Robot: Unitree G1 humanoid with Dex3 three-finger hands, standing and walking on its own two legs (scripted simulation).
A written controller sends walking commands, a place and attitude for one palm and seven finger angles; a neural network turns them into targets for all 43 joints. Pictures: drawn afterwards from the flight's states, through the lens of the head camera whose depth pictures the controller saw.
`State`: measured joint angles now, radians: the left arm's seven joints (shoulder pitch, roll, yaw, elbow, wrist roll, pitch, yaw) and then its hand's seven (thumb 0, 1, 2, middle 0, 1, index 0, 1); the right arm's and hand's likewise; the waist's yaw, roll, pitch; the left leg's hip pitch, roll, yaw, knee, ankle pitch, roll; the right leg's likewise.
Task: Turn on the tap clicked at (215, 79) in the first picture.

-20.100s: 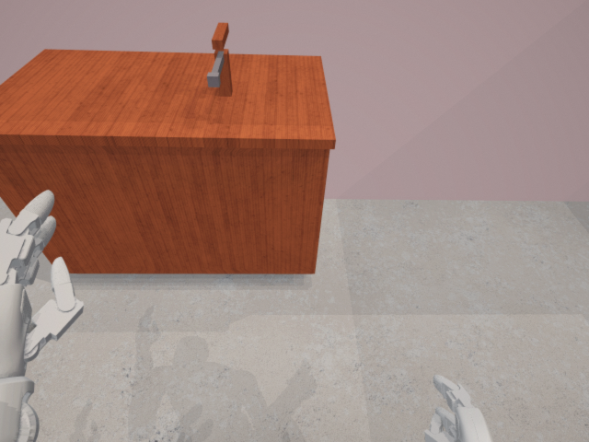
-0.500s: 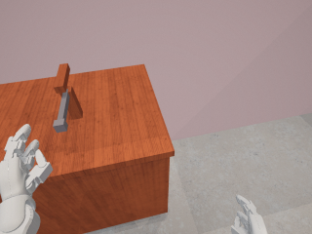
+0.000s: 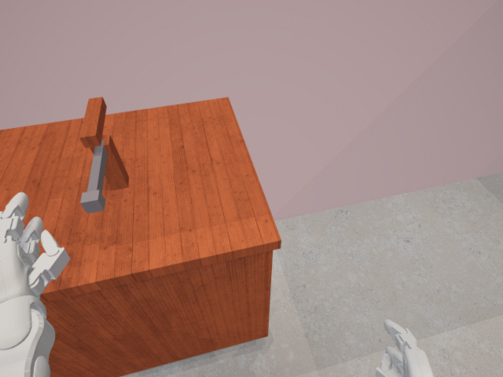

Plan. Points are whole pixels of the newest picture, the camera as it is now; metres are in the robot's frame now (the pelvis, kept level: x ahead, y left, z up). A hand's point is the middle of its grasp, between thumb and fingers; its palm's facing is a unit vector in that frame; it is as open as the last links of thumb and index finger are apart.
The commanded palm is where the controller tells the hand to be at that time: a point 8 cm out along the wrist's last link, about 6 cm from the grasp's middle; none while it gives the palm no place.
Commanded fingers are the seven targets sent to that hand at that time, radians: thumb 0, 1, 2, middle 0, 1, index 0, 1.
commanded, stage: reach beside the lever's end, fingers flat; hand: left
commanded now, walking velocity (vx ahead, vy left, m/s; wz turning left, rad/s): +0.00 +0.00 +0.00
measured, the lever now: (93, 201) +0.36 +0.31 +0.09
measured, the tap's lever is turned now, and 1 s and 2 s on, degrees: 0 0 0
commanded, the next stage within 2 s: push the lever round in 1.10 s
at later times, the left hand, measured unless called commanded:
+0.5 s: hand (63, 231) +0.30 +0.33 +0.09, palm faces +0.57 -0.81 -0.11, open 7.8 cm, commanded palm +0.25 +0.37 +0.09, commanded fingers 0.00 0.90 0.90 -0.15 -0.15 -0.15 -0.15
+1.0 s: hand (67, 221) +0.33 +0.35 +0.07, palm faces +0.55 -0.83 -0.11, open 7.8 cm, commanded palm +0.27 +0.38 +0.08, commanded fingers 0.00 0.90 0.90 -0.15 -0.15 -0.15 -0.15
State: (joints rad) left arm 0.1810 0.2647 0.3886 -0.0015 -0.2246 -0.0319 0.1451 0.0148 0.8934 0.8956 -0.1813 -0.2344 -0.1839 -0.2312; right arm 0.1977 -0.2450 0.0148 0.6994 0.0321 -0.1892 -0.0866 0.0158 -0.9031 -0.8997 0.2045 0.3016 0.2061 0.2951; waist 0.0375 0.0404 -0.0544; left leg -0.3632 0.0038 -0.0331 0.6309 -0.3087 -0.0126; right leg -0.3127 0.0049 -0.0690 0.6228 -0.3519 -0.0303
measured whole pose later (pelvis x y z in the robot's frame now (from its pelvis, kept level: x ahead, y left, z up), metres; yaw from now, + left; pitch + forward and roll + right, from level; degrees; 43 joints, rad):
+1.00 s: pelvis +0.01 +0.01 -0.01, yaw -1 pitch +8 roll -1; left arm -0.13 0.39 0.54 0.46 -0.19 -0.18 0.03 0.01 0.89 0.90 -0.15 -0.15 -0.16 -0.15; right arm 0.28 -0.27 -0.01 0.71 0.03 -0.10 -0.07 0.01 -0.90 -0.90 0.20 0.30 0.21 0.29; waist -0.02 0.02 -0.07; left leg -0.51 0.01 -0.02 0.72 -0.35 0.01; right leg -0.45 0.01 -0.06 0.68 -0.37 -0.01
